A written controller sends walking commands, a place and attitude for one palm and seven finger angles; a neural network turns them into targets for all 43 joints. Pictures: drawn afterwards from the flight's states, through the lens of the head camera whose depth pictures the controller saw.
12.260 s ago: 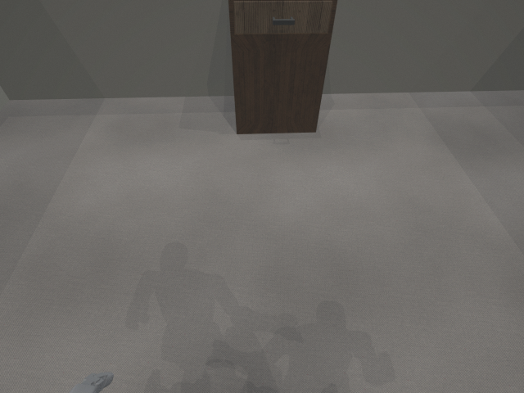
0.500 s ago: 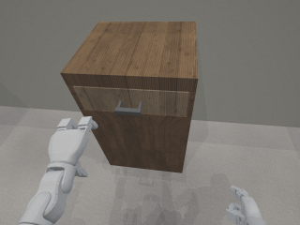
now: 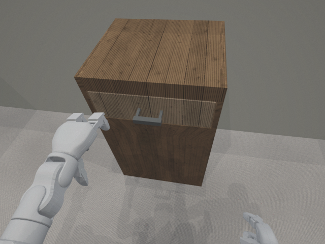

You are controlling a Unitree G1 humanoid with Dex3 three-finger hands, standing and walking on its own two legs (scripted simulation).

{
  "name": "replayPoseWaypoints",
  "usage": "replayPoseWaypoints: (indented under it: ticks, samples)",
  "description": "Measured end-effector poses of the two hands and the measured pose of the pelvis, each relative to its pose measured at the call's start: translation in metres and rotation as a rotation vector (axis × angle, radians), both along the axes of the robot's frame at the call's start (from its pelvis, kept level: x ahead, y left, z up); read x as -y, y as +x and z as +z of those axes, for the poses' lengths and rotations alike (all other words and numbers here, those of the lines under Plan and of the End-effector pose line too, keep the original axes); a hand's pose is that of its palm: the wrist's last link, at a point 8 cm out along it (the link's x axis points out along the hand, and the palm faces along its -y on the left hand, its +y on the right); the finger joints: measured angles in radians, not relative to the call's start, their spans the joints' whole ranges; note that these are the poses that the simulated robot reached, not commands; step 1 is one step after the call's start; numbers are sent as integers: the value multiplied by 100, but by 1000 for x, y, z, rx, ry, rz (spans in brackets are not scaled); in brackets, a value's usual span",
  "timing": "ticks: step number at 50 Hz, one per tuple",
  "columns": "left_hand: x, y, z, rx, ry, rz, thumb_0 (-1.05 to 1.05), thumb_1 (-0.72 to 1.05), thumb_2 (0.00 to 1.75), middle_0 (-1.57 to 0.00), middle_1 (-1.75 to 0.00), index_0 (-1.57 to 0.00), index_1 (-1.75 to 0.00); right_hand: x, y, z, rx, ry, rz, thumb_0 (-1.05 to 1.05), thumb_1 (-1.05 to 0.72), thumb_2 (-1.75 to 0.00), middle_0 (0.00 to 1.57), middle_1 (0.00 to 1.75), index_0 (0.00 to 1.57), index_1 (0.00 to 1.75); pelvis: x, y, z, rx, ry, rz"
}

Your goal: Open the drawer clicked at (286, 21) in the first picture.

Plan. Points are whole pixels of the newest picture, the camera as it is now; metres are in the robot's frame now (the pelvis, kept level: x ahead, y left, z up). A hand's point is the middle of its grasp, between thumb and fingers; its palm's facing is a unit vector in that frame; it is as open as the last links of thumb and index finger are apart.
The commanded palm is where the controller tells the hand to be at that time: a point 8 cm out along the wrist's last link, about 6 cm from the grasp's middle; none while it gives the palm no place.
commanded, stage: raise the hand with hooked fingers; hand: left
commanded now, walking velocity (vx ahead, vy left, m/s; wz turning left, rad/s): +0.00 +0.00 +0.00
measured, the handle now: (148, 116) +0.54 +0.14 -0.08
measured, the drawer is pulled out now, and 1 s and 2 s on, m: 0.00 0.00 0.00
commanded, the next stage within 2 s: move the hooked fingers above the handle in 0.18 s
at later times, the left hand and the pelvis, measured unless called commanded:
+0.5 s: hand (100, 149) +0.32 +0.21 +0.04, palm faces -0.05 -0.07 -1.00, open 13.9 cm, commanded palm +0.31 +0.22 +0.11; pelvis -0.02 -0.01 +0.00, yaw +1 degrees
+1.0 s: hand (122, 133) +0.39 +0.18 +0.01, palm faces -0.03 -0.07 -1.00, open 13.8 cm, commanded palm +0.38 +0.19 +0.08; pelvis +0.00 -0.02 -0.01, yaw +0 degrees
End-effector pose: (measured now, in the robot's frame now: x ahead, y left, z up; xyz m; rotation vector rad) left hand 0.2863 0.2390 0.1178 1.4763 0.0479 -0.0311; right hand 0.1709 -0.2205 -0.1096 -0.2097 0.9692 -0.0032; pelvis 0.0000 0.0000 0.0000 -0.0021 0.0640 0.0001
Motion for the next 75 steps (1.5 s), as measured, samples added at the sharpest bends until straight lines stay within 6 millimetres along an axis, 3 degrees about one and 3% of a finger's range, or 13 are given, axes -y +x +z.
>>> replayPoseWaypoints:
  ticks: [8,14,19,27,36,47,55,64,69,75]
  samples:
    - [0,-10,4,89,5,-37,0,-49,30,-32,-120,-32,-120,9,-14,-5,-44,-22,-18,1,-91,-90,20,30,20,30,-1,-4,-1,-13,1,1]
    - [-7,-9,6,98,18,34,0,-49,30,-32,-120,-32,-120,7,-12,-5,-25,1,-23,1,-91,-90,20,30,20,30,1,-8,-1,-12,3,2]
    - [4,-7,-3,43,7,27,0,-49,30,-32,-120,-31,-120,4,-7,-2,9,10,-15,1,-91,-90,20,30,20,30,3,-11,-2,-5,4,9]
    - [30,22,-20,12,25,-76,0,-49,30,-32,-120,-32,-120,10,-14,-2,14,-13,-25,1,-90,-90,20,30,20,30,11,-17,-4,-25,7,12]
    - [31,62,-22,31,43,-20,0,-49,30,-32,-120,-32,-120,35,-51,-17,-83,-29,-119,1,-90,-90,20,30,20,30,15,-12,-7,-74,11,-6]
    - [58,77,-48,-11,16,-102,0,-49,30,-32,-120,-32,-120,58,-85,-25,-183,-69,-192,1,-91,-90,20,30,20,30,18,-4,-11,-110,14,-11]
    - [56,101,-47,57,61,-43,0,-49,30,-32,-120,-32,-120,59,-89,-31,-198,-58,-208,1,-91,-90,20,30,20,30,20,-4,-14,-146,13,-7]
    - [74,118,-64,-61,58,-52,0,-49,30,-32,-120,-31,-120,55,-95,-31,-204,-50,-225,1,-91,-90,20,30,20,30,20,-4,-15,-157,11,-3]
    - [88,129,-64,-13,37,-126,0,-49,30,-32,-120,-32,-120,58,-106,-32,-220,-77,-238,1,-90,-90,20,30,20,30,19,-5,-19,-181,10,-5]
    - [82,146,-67,43,67,-59,0,-49,30,-32,-120,-32,-120,61,-130,-39,-272,-83,-262,1,-90,-90,20,30,20,30,17,-8,-25,-221,8,-11]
